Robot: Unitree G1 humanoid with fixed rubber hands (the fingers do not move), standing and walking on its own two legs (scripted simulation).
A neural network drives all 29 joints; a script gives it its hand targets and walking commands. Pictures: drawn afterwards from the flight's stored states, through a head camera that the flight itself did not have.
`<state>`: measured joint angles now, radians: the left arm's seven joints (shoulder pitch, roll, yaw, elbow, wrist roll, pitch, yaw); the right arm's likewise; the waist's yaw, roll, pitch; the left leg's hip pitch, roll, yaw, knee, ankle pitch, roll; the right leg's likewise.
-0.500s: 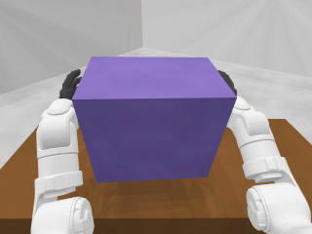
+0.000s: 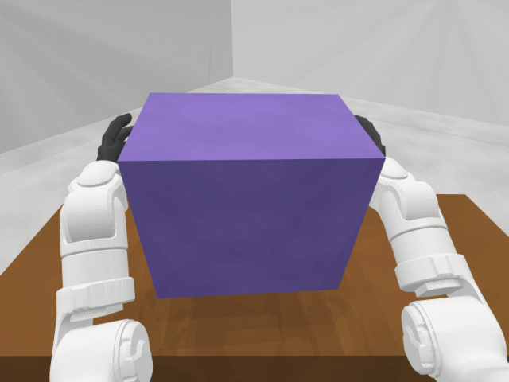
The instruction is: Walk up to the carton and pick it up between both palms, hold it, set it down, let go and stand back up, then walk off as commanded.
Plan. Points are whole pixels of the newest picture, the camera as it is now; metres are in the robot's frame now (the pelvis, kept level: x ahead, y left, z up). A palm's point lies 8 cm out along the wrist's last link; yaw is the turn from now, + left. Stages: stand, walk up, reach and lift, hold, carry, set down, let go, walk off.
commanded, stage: hold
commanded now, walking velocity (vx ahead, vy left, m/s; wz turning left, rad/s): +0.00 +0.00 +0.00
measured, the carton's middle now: (248, 195) +0.35 +0.00 +0.21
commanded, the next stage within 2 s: none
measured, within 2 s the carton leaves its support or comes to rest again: neither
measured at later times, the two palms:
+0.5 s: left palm (116, 168) +0.36 +0.18 +0.26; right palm (371, 166) +0.36 -0.19 +0.25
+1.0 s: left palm (115, 169) +0.36 +0.18 +0.26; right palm (372, 166) +0.36 -0.19 +0.25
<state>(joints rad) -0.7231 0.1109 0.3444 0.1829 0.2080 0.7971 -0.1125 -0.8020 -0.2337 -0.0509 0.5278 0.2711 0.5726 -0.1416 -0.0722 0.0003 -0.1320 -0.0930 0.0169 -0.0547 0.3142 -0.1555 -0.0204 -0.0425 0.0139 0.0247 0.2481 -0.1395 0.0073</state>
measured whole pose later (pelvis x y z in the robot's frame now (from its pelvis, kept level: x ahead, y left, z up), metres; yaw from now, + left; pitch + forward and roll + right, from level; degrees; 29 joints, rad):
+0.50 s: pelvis +0.00 +0.00 +0.00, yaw +0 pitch -4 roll -1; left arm -0.71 0.10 0.34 0.16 0.21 0.80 -0.11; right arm -0.79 -0.24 -0.05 0.51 0.28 0.57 -0.14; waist -0.07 0.00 -0.13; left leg -0.09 0.02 -0.05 0.31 -0.16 -0.02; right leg -0.04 0.01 0.03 0.24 -0.14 0.01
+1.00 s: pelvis +0.00 +0.00 +0.00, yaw +0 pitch -4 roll -1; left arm -0.70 0.11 0.34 0.16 0.21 0.80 -0.11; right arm -0.78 -0.24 -0.04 0.50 0.28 0.57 -0.15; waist -0.08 0.00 -0.13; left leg -0.09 0.02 -0.05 0.31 -0.16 -0.02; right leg -0.04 0.01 0.03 0.24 -0.14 0.01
